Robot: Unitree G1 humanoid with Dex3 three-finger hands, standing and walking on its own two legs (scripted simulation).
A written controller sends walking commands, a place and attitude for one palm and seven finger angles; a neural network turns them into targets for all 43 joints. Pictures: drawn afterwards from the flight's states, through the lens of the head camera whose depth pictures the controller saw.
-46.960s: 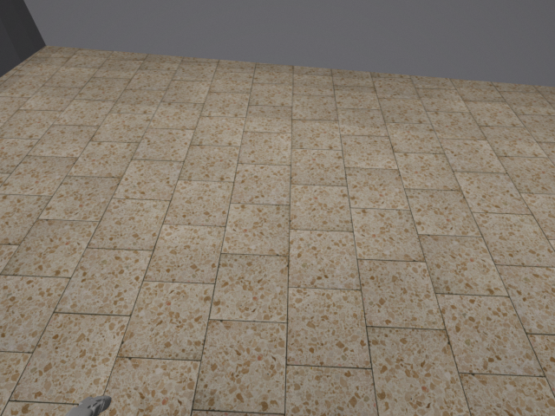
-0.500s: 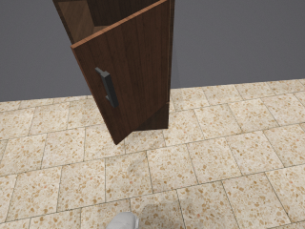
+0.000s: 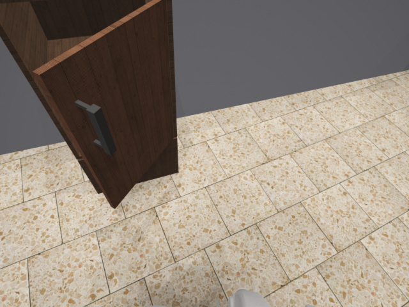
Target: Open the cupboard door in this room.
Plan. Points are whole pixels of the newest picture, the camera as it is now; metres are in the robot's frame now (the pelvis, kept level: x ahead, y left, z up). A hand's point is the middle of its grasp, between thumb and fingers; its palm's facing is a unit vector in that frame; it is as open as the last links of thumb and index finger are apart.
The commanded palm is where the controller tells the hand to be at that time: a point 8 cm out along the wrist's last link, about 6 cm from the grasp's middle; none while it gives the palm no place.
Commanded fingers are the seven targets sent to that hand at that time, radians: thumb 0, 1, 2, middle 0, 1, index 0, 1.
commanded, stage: walk to a spot facing it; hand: left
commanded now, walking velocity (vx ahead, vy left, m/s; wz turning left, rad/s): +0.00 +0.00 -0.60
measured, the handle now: (96, 128) +0.47 +0.31 +0.00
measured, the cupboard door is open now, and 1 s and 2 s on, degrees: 42 42 42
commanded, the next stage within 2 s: none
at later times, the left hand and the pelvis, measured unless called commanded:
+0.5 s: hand (142, 293) +0.16 +0.15 -0.17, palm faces -0.32 -0.93 -0.19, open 7.4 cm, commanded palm none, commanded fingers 0.00 0.90 0.90 -0.20 -0.30 -0.20 -0.30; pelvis -0.01 -0.01 -0.01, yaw -19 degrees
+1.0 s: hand (165, 299) +0.15 +0.10 -0.17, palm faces -0.52 -0.83 -0.21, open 7.4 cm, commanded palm none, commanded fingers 0.00 0.90 0.90 -0.20 -0.30 -0.20 -0.30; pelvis +0.01 -0.05 +0.00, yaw -36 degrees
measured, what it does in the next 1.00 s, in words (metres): steps on the spot, turning right: right foot, then left foot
